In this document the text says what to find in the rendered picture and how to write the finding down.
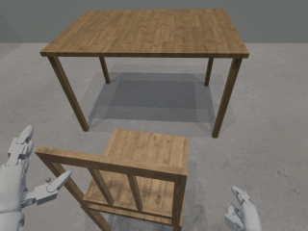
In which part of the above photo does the robot left forearm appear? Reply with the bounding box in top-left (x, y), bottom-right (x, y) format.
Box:
top-left (0, 211), bottom-right (25, 231)

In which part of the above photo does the chair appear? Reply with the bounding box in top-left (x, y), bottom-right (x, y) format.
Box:
top-left (34, 128), bottom-right (189, 231)

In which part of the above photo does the table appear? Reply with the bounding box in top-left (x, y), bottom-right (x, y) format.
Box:
top-left (39, 8), bottom-right (249, 139)

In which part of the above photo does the right robot hand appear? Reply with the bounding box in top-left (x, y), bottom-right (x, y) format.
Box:
top-left (224, 185), bottom-right (263, 231)

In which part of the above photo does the left robot hand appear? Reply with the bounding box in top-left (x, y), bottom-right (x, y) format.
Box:
top-left (0, 124), bottom-right (72, 213)

